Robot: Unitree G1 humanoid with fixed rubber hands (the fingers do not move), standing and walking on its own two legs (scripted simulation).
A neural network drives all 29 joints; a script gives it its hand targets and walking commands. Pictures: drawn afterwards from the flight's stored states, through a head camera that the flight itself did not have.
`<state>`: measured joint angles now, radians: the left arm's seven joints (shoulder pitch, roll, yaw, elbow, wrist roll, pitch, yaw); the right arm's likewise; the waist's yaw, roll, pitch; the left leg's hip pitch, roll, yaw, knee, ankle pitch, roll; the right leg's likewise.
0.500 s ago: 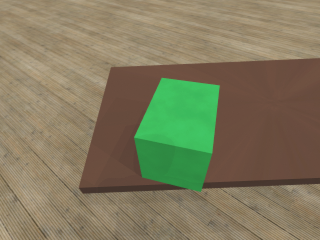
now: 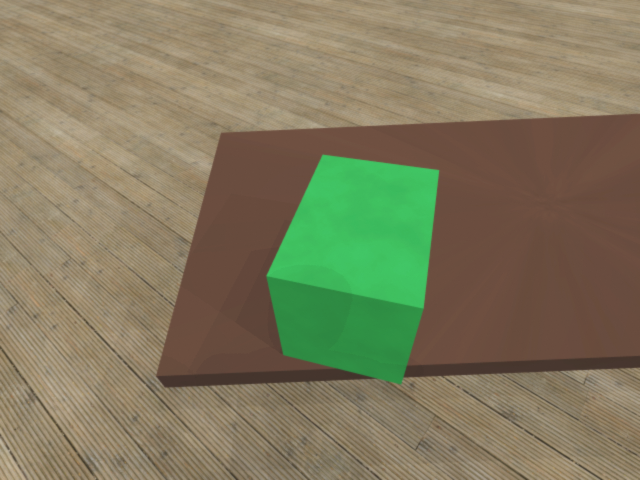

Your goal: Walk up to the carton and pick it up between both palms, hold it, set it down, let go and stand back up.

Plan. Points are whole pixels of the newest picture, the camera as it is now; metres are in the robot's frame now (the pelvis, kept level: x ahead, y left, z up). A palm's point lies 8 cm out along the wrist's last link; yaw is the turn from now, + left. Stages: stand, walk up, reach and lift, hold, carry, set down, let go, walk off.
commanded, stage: stand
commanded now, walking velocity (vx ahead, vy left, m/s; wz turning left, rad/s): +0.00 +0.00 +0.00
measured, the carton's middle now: (360, 264) +0.44 -0.02 +0.00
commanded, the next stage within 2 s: none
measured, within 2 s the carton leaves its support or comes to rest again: neither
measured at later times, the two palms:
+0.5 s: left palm out of the picture +0.06 +0.28 -0.11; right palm out of the picture +0.08 -0.30 -0.11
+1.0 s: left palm out of the picture +0.06 +0.28 -0.12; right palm out of the picture +0.08 -0.30 -0.11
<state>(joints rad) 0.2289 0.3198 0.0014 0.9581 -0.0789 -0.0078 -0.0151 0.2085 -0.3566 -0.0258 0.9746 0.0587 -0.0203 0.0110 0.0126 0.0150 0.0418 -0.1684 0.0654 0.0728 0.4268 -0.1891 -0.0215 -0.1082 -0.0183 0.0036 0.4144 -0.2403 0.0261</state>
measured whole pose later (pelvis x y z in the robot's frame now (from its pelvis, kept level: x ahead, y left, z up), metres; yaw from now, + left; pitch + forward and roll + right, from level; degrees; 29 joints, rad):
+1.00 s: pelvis +0.01 +0.00 +0.00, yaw +0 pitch -3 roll +0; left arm 0.23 0.32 0.00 0.99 -0.08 -0.01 -0.01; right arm 0.19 -0.36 -0.03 1.01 0.06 -0.02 0.01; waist 0.01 0.01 0.04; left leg -0.17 0.07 0.07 0.41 -0.19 -0.02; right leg -0.11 -0.02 0.00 0.40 -0.24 0.03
